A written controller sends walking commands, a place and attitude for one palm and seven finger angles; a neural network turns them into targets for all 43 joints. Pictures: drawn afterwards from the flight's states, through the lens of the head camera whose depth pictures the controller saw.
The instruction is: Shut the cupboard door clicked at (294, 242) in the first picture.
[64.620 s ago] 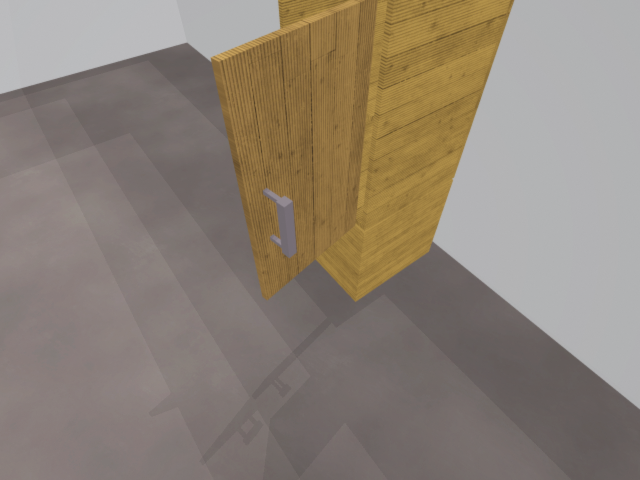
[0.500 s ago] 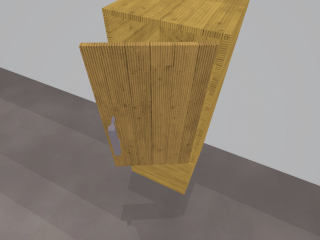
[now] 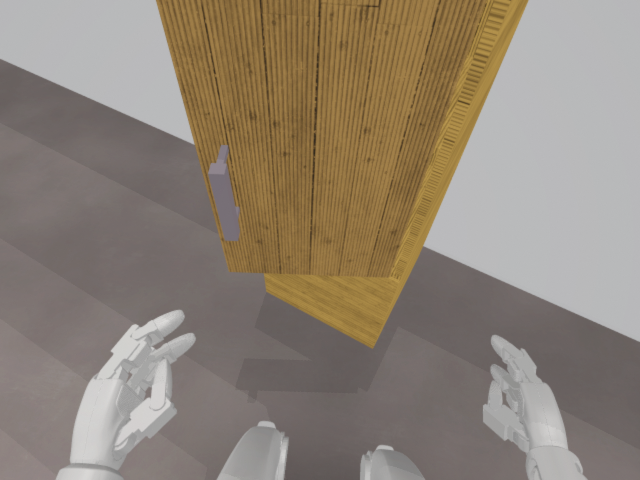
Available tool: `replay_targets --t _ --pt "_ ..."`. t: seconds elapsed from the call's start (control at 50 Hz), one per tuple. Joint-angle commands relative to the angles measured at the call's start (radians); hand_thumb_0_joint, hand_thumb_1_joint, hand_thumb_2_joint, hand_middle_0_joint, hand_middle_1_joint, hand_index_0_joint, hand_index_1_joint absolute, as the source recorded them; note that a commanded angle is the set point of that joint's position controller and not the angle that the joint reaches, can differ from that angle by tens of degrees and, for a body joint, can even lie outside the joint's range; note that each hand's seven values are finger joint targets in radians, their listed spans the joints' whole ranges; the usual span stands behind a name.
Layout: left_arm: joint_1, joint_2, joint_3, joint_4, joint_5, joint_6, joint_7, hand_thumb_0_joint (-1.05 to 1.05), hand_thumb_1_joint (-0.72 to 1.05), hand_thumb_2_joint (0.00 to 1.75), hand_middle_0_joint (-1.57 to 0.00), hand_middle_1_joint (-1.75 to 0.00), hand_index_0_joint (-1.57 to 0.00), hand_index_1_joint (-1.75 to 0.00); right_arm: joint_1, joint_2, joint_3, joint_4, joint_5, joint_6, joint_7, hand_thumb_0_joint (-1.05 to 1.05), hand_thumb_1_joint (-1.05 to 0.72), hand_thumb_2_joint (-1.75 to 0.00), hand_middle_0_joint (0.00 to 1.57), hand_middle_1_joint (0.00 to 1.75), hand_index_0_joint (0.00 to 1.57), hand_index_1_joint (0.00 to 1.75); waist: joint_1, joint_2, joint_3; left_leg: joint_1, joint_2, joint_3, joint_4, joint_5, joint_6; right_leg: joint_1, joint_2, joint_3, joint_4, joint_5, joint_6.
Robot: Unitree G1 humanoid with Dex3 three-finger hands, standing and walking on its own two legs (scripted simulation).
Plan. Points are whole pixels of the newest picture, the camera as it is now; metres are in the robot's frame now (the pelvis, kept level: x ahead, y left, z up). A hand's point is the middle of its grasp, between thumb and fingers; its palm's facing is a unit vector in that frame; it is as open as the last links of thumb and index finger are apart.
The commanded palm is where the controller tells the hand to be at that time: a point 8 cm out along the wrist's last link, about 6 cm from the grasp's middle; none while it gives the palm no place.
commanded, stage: raise the hand and make a fist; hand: left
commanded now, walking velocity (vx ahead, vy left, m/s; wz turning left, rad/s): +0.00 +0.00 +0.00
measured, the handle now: (228, 195) +0.50 +0.19 +0.03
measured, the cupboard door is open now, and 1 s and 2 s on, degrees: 28 28 28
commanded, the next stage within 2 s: bring the fist close to the handle in 1.54 s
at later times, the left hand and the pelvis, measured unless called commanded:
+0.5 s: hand (166, 377) +0.22 +0.19 +0.04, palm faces +0.10 -0.99 -0.04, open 4.0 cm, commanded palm +0.18 +0.24 +0.04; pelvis +0.01 +0.00 -0.01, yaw +0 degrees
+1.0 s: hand (159, 372) +0.22 +0.20 +0.04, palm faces +0.07 -1.00 -0.03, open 3.1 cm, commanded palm +0.20 +0.25 +0.04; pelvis +0.01 +0.02 -0.01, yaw +0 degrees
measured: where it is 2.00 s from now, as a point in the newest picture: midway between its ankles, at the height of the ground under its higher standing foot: outside the picture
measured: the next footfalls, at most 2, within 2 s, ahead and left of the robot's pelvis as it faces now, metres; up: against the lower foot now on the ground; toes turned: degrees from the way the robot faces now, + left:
none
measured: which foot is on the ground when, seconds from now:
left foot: down 0.00-1.00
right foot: down 0.00-1.00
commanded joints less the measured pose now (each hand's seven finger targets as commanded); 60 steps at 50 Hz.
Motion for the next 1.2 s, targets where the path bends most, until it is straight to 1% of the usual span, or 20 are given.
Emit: replay_targets --t 0.0,0.04,0.06,0.08,0.12,0.18,0.2,0.26,0.3,0.32,0.36,0.42,0.5,0.54,0.62,0.66,0.7,0.82,0.96,1.18 --pt "-0.037 0.162 0.104 -0.51 -0.037 -0.037 0.053 0.0 0.9 0.9 -0.55 -0.68 -0.55 -0.68 -0.016 -0.096 -0.024 -0.191 0.012 -0.041 -0.041 0.0 -0.9 -0.9 0.2 0.3 0.2 0.3 0.0 0.106 -0.218 0.11 -0.016 -0.037 -0.114 0.052 0.025 0.05 0.024 0.104 -0.267 0.0 -0.006" --pt "-0.077 0.165 0.079 -0.585 -0.015 -0.066 0.074 0.0 0.9 0.9 -0.58 -0.72 -0.58 -0.72 0.021 -0.093 -0.017 -0.159 0.001 -0.042 -0.052 0.0 -0.9 -0.9 0.2 0.3 0.2 0.3 -0.03 0.127 -0.248 0.129 -0.005 -0.047 -0.074 0.125 0.03 0.023 0.033 0.078 -0.22 0.118 -0.008" --pt "-0.126 0.175 0.07 -0.605 -0.006 -0.076 0.073 0.0 0.9 0.9 -0.6 -0.74 -0.6 -0.74 0.023 -0.096 -0.01 -0.14 -0.005 -0.043 -0.06 0.0 -0.9 -0.9 0.2 0.3 0.2 0.3 -0.053 0.119 -0.24 0.112 0.0 -0.055 -0.048 0.132 0.034 -0.007 0.04 0.072 -0.201 0.133 -0.008" --pt "-0.109 0.153 0.054 -0.548 -0.005 -0.076 0.061 0.0 0.9 0.9 -0.62 -0.76 -0.62 -0.76 0.028 -0.093 -0.01 -0.118 -0.005 -0.044 -0.064 0.0 -0.9 -0.9 0.2 0.3 0.2 0.3 -0.064 0.1 -0.222 0.092 0.001 -0.056 -0.026 0.132 0.032 -0.023 0.036 0.074 -0.201 0.139 -0.004" --pt "-0.069 0.141 0.052 -0.457 -0.021 -0.052 0.02 0.0 0.9 0.9 -0.66 -0.8 -0.66 -0.8 0.025 -0.098 -0.007 -0.101 0.0 -0.042 -0.071 0.0 -0.9 -0.9 0.2 0.3 0.2 0.3 -0.068 0.072 -0.194 0.032 0.001 -0.058 -0.004 0.106 0.028 -0.024 0.035 0.081 -0.211 0.106 0.001" --pt "0.014 0.143 0.075 -0.379 -0.049 0.047 -0.03 0.0 0.9 0.9 -0.71 -0.86 -0.71 -0.86 0.014 -0.098 -0.005 -0.108 0.017 -0.03 -0.08 0.0 -0.9 -0.9 0.2 0.3 0.2 0.3 -0.033 0.057 -0.242 0.021 -0.002 -0.055 -0.016 0.118 0.026 0.033 0.028 0.089 -0.223 0.104 0.005" --pt "0.05 0.15 0.09 -0.378 -0.055 0.085 -0.036 0.0 0.9 0.9 -0.73 -0.88 -0.73 -0.88 0.006 -0.092 -0.007 -0.118 0.022 -0.023 -0.081 0.0 -0.9 -0.9 0.2 0.3 0.2 0.3 -0.012 0.046 -0.264 0.018 -0.003 -0.052 -0.028 0.127 0.025 0.075 0.022 0.101 -0.237 0.114 0.009" --pt "0.086 0.191 0.166 -0.375 -0.059 0.158 -0.004 0.0 0.9 0.9 -0.79 -0.94 -0.79 -0.94 -0.007 -0.076 -0.007 -0.128 0.025 0.0 -0.082 0.0 -0.9 -0.9 0.2 0.3 0.2 0.3 0.024 0.012 -0.306 0.018 -0.002 -0.051 -0.045 0.177 0.024 0.158 0.01 0.11 -0.236 0.203 0.023" --pt "0.093 0.171 0.17 -0.407 -0.058 0.153 0.029 0.0 0.9 0.9 -0.82 -0.98 -0.82 -0.98 0.003 -0.062 -0.008 -0.133 0.019 0.009 -0.077 0.0 -0.9 -0.9 0.2 0.3 0.2 0.3 0.026 -0.004 -0.319 0.033 0.0 -0.053 -0.059 0.209 0.018 0.181 0.002 0.097 -0.217 0.3 0.033" --pt "0.086 0.162 0.165 -0.41 -0.055 0.138 0.046 0.0 0.9 0.9 -0.84 -1.0 -0.84 -1.0 0.005 -0.06 -0.007 -0.131 0.017 0.012 -0.075 0.0 -0.9 -0.9 0.2 0.3 0.2 0.3 0.02 -0.001 -0.299 0.029 -0.002 -0.052 -0.063 0.203 0.016 0.172 0.002 0.093 -0.216 0.3 0.033" --pt "0.06 0.168 0.169 -0.401 -0.045 0.1 0.075 0.0 0.9 0.9 -0.88 -1.04 -0.88 -1.04 0.003 -0.061 -0.005 -0.118 0.009 0.015 -0.075 0.0 -0.9 -0.9 0.2 0.3 0.2 0.3 0.013 0.0 -0.261 0.025 0.002 -0.057 -0.066 0.201 0.015 0.139 0.011 0.075 -0.201 0.289 0.025" --pt "0.068 0.13 0.117 -0.387 -0.036 0.036 0.081 0.0 0.9 0.9 -0.93 -1.1 -0.93 -1.1 0.012 -0.073 -0.007 -0.12 0.002 0.014 -0.068 0.0 -0.9 -0.9 0.2 0.3 0.2 0.3 -0.007 0.013 -0.235 0.028 0.0 -0.055 -0.071 0.167 0.014 0.087 0.01 0.066 -0.199 0.234 0.021" --pt "0.073 0.125 0.083 -0.371 -0.027 0.0 0.069 0.0 0.9 0.9 -1.01 -1.18 -1.01 -1.18 0.022 -0.088 -0.01 -0.129 0.003 0.018 -0.068 0.0 -0.9 -0.9 0.2 0.3 0.2 0.3 -0.012 0.04 -0.218 0.043 -0.002 -0.055 -0.09 0.135 0.018 0.04 0.021 0.043 -0.197 0.147 0.003" --pt "0.048 0.14 0.083 -0.381 -0.029 -0.003 0.067 0.0 0.9 0.9 -1.04 -1.22 -1.04 -1.22 0.025 -0.097 -0.009 -0.136 0.004 0.02 -0.07 0.0 -0.9 -0.9 0.2 0.3 0.2 0.3 -0.016 0.051 -0.211 0.048 -0.003 -0.057 -0.102 0.102 0.019 0.024 0.025 0.038 -0.206 0.091 -0.001" --pt "0.046 0.152 0.09 -0.428 -0.022 -0.005 0.086 0.0 0.9 0.9 -1.12 -1.3 -1.12 -1.3 0.031 -0.1 -0.007 -0.147 0.001 0.032 -0.07 0.0 -0.9 -0.9 0.2 0.3 0.2 0.3 -0.004 0.103 -0.259 0.104 -0.002 -0.064 -0.126 0.131 0.019 0.025 0.035 0.002 -0.175 0.144 -0.01" --pt "0.041 0.154 0.088 -0.441 -0.013 -0.001 0.102 0.0 0.9 0.9 -1.15 -1.34 -1.15 -1.34 0.032 -0.101 -0.006 -0.151 0.0 0.041 -0.07 0.0 -0.9 -0.9 0.2 0.3 0.2 0.3 -0.006 0.117 -0.253 0.126 0.001 -0.076 -0.142 0.126 0.018 0.008 0.043 -0.015 -0.167 0.146 -0.013" --pt "0.044 0.132 0.068 -0.426 -0.011 0.007 0.106 0.0 0.9 0.9 -1.19 -1.38 -1.19 -1.38 0.032 -0.101 -0.003 -0.156 -0.002 0.048 -0.066 0.0 -0.9 -0.9 0.2 0.3 0.2 0.3 -0.015 0.105 -0.242 0.125 0.0 -0.077 -0.144 0.111 0.016 0.001 0.042 -0.02 -0.172 0.142 -0.009" --pt "0.015 0.13 0.048 -0.409 0.006 0.037 0.106 0.0 0.9 0.9 -1.3 -1.5 -1.3 -1.5 0.039 -0.109 0.007 -0.172 -0.004 0.069 -0.06 0.0 -0.9 -0.9 0.2 0.3 0.2 0.3 -0.027 0.101 -0.221 0.133 0.003 -0.094 -0.162 0.085 0.011 -0.012 0.046 -0.034 -0.173 0.135 -0.011" --pt "-0.043 0.15 0.058 -0.414 0.013 0.043 0.109 0.0 0.9 0.9 -1.3 -1.5 -1.3 -1.5 0.044 -0.11 0.016 -0.175 -0.008 0.075 -0.059 0.0 -0.9 -0.9 0.2 0.3 0.2 0.3 -0.028 0.129 -0.224 0.146 0.004 -0.103 -0.164 0.087 0.008 -0.019 0.049 -0.038 -0.167 0.144 -0.016" --pt "-0.043 0.149 0.069 -0.382 0.0 0.052 0.104 0.0 0.9 0.9 -1.3 -1.5 -1.3 -1.5 0.047 -0.112 0.015 -0.173 -0.006 0.079 -0.054 0.0 -0.9 -0.9 0.2 0.3 0.2 0.3 -0.019 0.1 -0.262 0.131 -0.002 -0.079 -0.148 0.13 0.012 0.032 0.044 -0.022 -0.179 0.174 -0.013"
